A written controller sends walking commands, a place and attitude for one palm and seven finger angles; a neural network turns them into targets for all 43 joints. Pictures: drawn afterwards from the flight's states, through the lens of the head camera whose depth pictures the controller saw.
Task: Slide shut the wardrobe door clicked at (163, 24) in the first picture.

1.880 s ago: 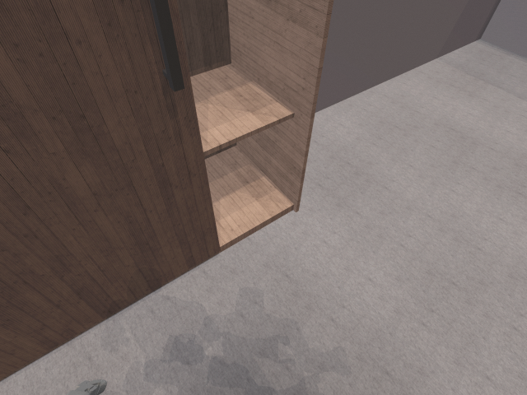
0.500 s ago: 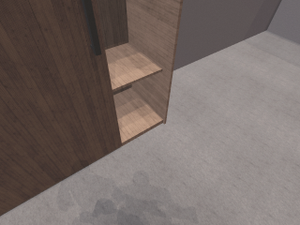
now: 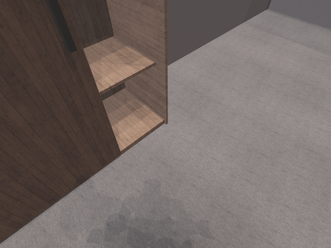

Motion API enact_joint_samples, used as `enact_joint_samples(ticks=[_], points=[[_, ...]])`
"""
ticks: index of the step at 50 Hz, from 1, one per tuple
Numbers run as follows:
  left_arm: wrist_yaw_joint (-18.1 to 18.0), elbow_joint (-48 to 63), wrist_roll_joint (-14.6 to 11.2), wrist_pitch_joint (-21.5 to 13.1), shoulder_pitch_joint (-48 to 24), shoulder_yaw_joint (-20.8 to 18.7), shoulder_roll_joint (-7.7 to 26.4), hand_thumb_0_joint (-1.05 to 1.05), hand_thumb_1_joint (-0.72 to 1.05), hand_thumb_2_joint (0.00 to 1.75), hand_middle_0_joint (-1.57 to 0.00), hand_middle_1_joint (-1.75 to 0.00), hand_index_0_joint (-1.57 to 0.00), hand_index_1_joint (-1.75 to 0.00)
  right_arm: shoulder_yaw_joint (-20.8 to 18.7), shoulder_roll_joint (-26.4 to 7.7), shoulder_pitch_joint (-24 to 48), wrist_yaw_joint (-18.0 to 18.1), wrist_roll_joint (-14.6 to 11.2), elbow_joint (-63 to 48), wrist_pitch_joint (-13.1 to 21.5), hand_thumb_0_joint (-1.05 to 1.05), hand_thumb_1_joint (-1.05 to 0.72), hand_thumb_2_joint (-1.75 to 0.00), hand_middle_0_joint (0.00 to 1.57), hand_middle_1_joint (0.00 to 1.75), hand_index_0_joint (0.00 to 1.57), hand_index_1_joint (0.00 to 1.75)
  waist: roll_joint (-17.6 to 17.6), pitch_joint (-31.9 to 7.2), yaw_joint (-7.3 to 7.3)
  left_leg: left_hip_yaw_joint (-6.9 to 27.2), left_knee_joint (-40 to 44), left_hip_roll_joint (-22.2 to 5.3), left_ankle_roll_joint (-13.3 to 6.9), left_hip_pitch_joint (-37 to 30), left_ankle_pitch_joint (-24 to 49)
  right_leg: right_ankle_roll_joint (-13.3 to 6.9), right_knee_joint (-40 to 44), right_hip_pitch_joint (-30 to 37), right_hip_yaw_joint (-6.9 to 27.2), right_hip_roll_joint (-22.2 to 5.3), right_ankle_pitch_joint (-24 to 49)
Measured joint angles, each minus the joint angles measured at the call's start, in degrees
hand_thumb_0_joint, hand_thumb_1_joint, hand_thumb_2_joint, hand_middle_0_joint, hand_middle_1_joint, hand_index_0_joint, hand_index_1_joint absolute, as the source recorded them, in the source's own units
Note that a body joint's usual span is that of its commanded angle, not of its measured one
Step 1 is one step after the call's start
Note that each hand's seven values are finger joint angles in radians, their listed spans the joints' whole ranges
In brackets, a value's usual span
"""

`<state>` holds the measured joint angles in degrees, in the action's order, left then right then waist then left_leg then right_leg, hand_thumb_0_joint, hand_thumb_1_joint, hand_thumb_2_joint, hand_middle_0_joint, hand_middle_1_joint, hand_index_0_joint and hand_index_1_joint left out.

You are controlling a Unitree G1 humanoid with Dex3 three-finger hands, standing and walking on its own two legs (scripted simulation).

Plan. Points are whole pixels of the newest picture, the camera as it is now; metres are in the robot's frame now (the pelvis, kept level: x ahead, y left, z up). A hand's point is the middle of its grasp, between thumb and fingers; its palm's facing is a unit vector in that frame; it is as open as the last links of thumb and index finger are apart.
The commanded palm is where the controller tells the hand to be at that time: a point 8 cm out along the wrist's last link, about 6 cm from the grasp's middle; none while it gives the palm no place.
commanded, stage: walk to a spot facing it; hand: left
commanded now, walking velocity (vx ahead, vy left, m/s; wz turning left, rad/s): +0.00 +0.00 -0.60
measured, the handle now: out of the picture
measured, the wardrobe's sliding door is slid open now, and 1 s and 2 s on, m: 0.42 0.42 0.42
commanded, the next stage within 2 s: turn to face it in 1.76 s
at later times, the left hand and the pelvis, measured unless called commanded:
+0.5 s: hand out of the picture +0.08 +0.22 -0.16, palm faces -0.17 -0.96 -0.24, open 7.4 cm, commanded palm none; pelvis -0.02 +0.02 +0.00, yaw -14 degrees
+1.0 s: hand (136, 236) +0.17 +0.10 -0.15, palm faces -0.52 -0.82 -0.23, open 7.3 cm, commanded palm none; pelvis -0.01 -0.02 +0.01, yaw -33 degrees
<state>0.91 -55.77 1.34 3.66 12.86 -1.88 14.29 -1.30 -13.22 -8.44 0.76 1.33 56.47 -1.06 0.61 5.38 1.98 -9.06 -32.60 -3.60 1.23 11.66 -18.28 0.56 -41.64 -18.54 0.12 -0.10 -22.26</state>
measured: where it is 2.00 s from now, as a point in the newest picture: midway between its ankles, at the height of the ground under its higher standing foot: (224, 231)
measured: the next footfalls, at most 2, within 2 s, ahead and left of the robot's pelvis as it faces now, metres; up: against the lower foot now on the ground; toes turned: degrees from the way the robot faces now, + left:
left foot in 0.48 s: +0.02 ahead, +0.14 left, +0.00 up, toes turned -14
right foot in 0.86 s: -0.05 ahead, -0.13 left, +0.00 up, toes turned -35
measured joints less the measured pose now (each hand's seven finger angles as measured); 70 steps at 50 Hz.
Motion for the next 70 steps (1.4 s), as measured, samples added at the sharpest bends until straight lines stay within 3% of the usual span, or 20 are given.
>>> enact_joint_samples(ticks=[2,4,6,9,17,23,24,27,30,32,38,43,45,48,54,59,62,65,67,70], points=[[0.07,1.05,0.34,-1.04,1.17,-0.17,-1.0,0.01,0.91,0.9,-0.2,-0.3,-0.21,-0.3,-0.42,0.06,-0.41,-0.17,-0.17,-0.44,-0.63,0.0,-0.9,-0.9,0.2,0.3,0.21,0.3,-1.27,0.05,0.0,0.46,-7.18,-1.55,0.78,3.23,-3.93,-1.26,2.58,0.39,-0.93,0.63,4.42],[-0.36,1.54,0.25,-1.55,1.57,-0.07,-2.17,0.0,0.91,0.9,-0.2,-0.3,-0.21,-0.3,-0.89,0.11,-0.45,-0.05,-0.43,-0.5,-1.64,0.0,-0.9,-0.9,0.2,0.3,0.21,0.3,-2.19,0.45,-0.23,4.36,-17.72,-0.69,0.78,7.89,-8.64,-3.5,2.22,-0.05,-1.32,1.71,3.68],[-0.65,1.9,0.13,-1.58,2.02,-0.03,-3.12,0.0,0.91,0.9,-0.2,-0.3,-0.21,-0.3,-1.18,0.19,-0.23,-0.06,-0.47,-0.49,-2.15,0.0,-0.91,-0.9,0.2,0.3,0.2,0.3,-2.27,0.67,0.02,6.73,-25.51,0.43,0.87,11.51,-8.05,-4.55,4.72,0.45,-0.72,2.49,4.66],[-0.77,2.04,0.03,-1.56,2.63,-0.03,-3.84,0.0,0.91,0.89,-0.2,-0.3,-0.21,-0.3,-1.44,0.37,0.05,-0.15,-0.33,-1.0,-1.93,0.0,-0.91,-0.9,0.2,0.3,0.2,0.3,-1.61,0.43,0.03,7.82,-28.78,1.03,1.47,14.06,-4.94,-4.58,9.39,1.19,0.93,3.25,7.98],[-0.59,2.67,0.27,-1.38,2.62,-1.06,-2.98,0.01,0.9,0.89,-0.2,-0.3,-0.21,-0.3,-1.74,0.27,0.99,0.41,-0.55,-2.73,-1.51,0.0,-0.91,-0.9,0.2,0.3,0.2,0.3,0.5,-1.53,0.66,9.14,-18.94,1.92,1.88,11.12,-5.15,-4.04,14.58,0.38,6.31,4.8,12.59],[-0.6,3.44,0.26,-0.43,1.17,-2.03,-0.58,0.01,0.9,0.89,-0.2,-0.3,-0.21,-0.3,-1.2,0.3,0.9,0.94,-1.15,-4.86,0.16,0.0,-0.91,-0.9,0.2,0.3,0.2,0.3,1.59,-3.11,0.59,9.33,-0.25,3.32,0.19,3.18,-2.21,-2.02,13.58,-2.4,10.16,6.49,13.75],[-0.53,3.77,0.07,-0.24,1.05,-2.2,-0.15,0.01,0.9,0.9,-0.2,-0.3,-0.21,-0.3,-1.01,0.14,0.32,1.03,-1.05,-5.45,0.76,0.0,-0.91,-0.9,0.2,0.3,0.2,0.3,1.3,-3.61,0.12,9.61,3.96,2.89,-0.78,1.65,0.14,-1.59,11.81,-3.64,10.15,7.13,12.92],[-0.02,3.66,0.42,0.38,-0.62,-3.3,1.74,0.01,0.91,0.9,-0.2,-0.3,-0.21,-0.3,-0.23,1.23,-0.84,1.11,-0.37,-5.65,0.92,0.0,-0.91,-0.9,0.2,0.3,0.2,0.3,3.22,-2.87,-0.23,7.42,3.24,3.08,-1.46,0.95,0.8,0.77,-4.78,-9.28,7.23,6.01,0.56],[0.71,4.18,0.54,0.48,-1.42,-3.96,2.7,0.01,0.91,0.9,-0.2,-0.3,-0.2,-0.3,0.3,1.74,-2.56,1.07,0.14,-5.39,0.7,0.0,-0.91,-0.9,0.2,0.3,0.2,0.3,3.0,-2.64,-0.22,5.76,4.87,1.82,-1.37,-0.99,0.79,2.6,-18.83,-12.69,3.4,3.82,-0.91],[1.02,4.57,0.39,0.53,-1.75,-3.92,2.77,0.01,0.91,0.9,-0.2,-0.3,-0.2,-0.3,0.31,1.77,-3.33,0.94,0.29,-5.24,0.73,0.0,-0.9,-0.9,0.2,0.3,0.2,0.3,2.28,-2.23,-0.23,4.49,5.63,0.82,-1.34,-2.04,0.99,3.27,-20.56,-12.44,1.55,1.86,-0.94],[1.98,4.52,0.33,1.02,-2.81,-3.09,1.64,0.01,0.91,0.9,-0.19,-0.3,-0.2,-0.3,-0.06,1.13,-5.14,0.03,0.67,-4.84,1.17,0.0,-0.9,-0.9,0.2,0.3,0.21,0.3,-0.04,-1.22,-1.46,-0.52,4.42,-2.45,-0.24,-3.54,-0.74,3.14,-7.58,-5.97,-2.39,-2.21,-2.36],[2.91,5.0,0.59,-0.67,-3.39,-2.16,0.23,0.01,0.91,0.9,-0.2,-0.3,-0.2,-0.3,-0.76,-0.92,-8.29,-0.66,0.56,-3.61,1.09,0.0,-0.9,-0.9,0.2,0.3,0.21,0.3,-2.54,-2.12,-3.01,-3.69,-3.97,-6.53,1.65,-1.26,-6.05,0.33,7.53,2.48,-5.32,-1.66,0.74],[2.12,5.18,0.19,-2.45,-3.89,-1.66,-0.68,0.01,0.91,0.9,-0.2,-0.3,-0.2,-0.3,-1.02,-2.01,-8.73,-0.83,0.29,-2.31,-0.26,0.0,-0.9,-0.9,0.2,0.3,0.21,0.3,-3.73,-1.62,-3.09,0.58,-17.0,-6.55,1.64,4.02,-11.79,-1.29,5.6,1.84,-5.45,-0.44,3.41],[0.9,5.2,-0.03,-3.9,-1.83,-1.06,-1.94,0.0,0.91,0.9,-0.2,-0.3,-0.2,-0.3,-1.37,-2.75,-8.42,-1.31,0.45,-0.79,-1.42,0.01,-0.91,-0.9,0.2,0.3,0.2,0.3,-3.39,-2.01,-2.33,4.43,-29.19,-4.38,1.61,11.03,-9.45,-2.09,7.57,4.16,-3.93,0.43,3.05],[0.58,1.67,0.32,-4.68,3.55,-0.32,-2.79,0.0,0.91,0.9,-0.2,-0.3,-0.21,-0.3,-1.97,-2.1,-5.84,-2.19,0.55,-3.03,0.03,0.01,-0.91,-0.9,0.19,0.3,0.2,0.3,-1.38,-3.22,-2.35,4.8,-23.15,-3.78,2.81,17.9,0.33,-1.68,15.96,9.97,0.03,1.05,5.3],[0.57,-0.88,0.55,-4.63,6.46,-0.59,-2.55,0.01,0.9,0.89,-0.2,-0.3,-0.21,-0.3,-1.81,-0.59,-3.6,-2.6,0.19,-4.74,1.35,0.01,-0.91,-0.9,0.19,0.3,0.2,0.3,0.18,-3.32,-1.1,5.05,-12.66,-2.7,2.45,17.01,2.9,-0.55,17.69,13.22,3.12,1.21,3.55],[0.46,-1.89,0.47,-4.32,7.8,-1.32,-2.11,0.01,0.9,0.89,-0.2,-0.3,-0.21,-0.3,-1.32,0.07,-3.26,-2.31,0.06,-5.6,2.95,0.0,-0.91,-0.9,0.2,0.3,0.2,0.3,0.98,-3.47,-0.44,4.3,-3.11,-1.41,1.91,11.73,3.86,0.56,14.16,13.72,5.02,1.04,-0.4],[0.46,-3.08,0.13,-3.16,7.13,-2.34,-1.22,0.01,0.91,0.9,-0.2,-0.3,-0.21,-0.3,-0.41,1.42,-2.9,-1.27,0.75,-5.6,4.92,0.0,-0.91,-0.9,0.2,0.3,0.2,0.3,2.33,-2.69,-0.62,1.54,-5.55,-1.51,-2.13,10.13,2.99,-1.14,-6.96,5.92,5.1,1.26,-5.85],[0.87,-3.59,0.4,-2.72,5.96,-2.88,-0.57,0.01,0.91,0.9,-0.2,-0.3,-0.21,-0.3,0.12,2.69,-4.09,-0.74,0.75,-4.78,5.2,0.0,-0.91,-0.9,0.2,0.3,0.2,0.3,2.68,-2.83,-0.96,-0.17,-3.96,-1.78,-2.73,7.19,1.36,-1.6,-20.26,-0.35,2.48,0.78,-2.83],[1.58,-2.51,0.82,-2.54,3.78,-3.57,-0.03,0.01,0.91,0.9,-0.2,-0.3,-0.2,-0.3,0.53,4.46,-6.98,-0.17,0.6,-2.48,5.47,0.0,-0.91,-0.9,0.2,0.3,0.2,0.3,2.86,-3.22,-0.82,-2.62,2.25,-1.64,-2.46,1.81,2.22,-0.95,-27.69,-7.67,-0.99,-1.38,4.09]])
